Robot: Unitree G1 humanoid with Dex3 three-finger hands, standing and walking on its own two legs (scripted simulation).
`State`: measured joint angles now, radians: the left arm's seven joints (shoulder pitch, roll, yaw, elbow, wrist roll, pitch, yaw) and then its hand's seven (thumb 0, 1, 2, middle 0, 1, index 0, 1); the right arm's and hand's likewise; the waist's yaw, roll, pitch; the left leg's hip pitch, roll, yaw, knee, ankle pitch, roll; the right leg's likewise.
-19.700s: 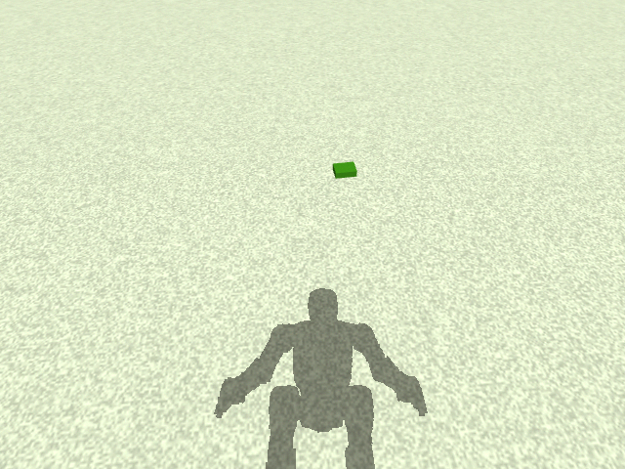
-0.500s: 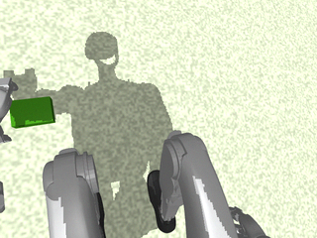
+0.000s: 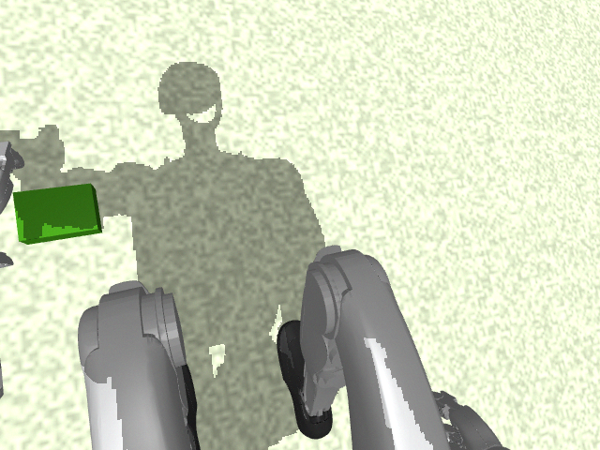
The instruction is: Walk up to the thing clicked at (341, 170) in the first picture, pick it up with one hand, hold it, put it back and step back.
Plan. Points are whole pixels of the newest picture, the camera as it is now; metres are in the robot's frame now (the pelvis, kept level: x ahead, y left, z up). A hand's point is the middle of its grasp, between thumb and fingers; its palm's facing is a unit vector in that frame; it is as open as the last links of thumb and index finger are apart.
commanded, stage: rise first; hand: left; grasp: from above
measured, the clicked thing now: (59, 213) +0.46 +0.29 -0.30
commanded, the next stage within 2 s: approach in 0.58 s
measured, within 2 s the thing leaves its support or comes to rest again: neither
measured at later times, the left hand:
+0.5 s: hand out of the picture +0.42 +0.33 -0.18, palm faces -0.44 -0.09 -0.89, open 13.9 cm
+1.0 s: hand (43, 202) +0.44 +0.28 -0.19, palm faces -0.45 -0.06 -0.89, open 14.1 cm
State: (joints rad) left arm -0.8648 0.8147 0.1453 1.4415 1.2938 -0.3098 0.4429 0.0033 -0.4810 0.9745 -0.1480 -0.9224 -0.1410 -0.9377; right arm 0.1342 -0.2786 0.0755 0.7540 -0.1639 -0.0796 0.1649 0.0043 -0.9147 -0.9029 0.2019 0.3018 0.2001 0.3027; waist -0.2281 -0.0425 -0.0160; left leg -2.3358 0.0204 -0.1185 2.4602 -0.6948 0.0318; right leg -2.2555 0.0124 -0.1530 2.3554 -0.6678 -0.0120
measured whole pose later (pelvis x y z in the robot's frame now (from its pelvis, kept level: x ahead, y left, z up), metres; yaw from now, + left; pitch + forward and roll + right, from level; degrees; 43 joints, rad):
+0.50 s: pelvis +0.00 +0.00 +0.00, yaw +0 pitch +32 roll -9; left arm -0.88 0.82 0.14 1.47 1.31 -0.30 0.46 0.00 -0.48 0.98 -0.15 -0.91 -0.14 -0.93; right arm 0.13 -0.27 0.09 0.75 -0.17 -0.09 0.17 0.00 -0.91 -0.90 0.20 0.30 0.20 0.30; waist -0.24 -0.04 -0.02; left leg -2.33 0.02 -0.12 2.46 -0.69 0.03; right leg -2.25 0.01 -0.15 2.35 -0.67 -0.01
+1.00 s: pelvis +0.00 +0.00 +0.00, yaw +0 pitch +32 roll -9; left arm -1.00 0.75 0.00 1.57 1.31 -0.28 0.50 0.00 -0.54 1.02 -0.11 -0.99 -0.10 -1.01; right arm 0.12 -0.28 0.11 0.76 -0.18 -0.12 0.17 0.00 -0.91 -0.90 0.20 0.30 0.20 0.30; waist -0.27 -0.06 -0.02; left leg -2.34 0.02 -0.12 2.45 -0.69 0.03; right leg -2.26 0.01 -0.15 2.35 -0.66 -0.01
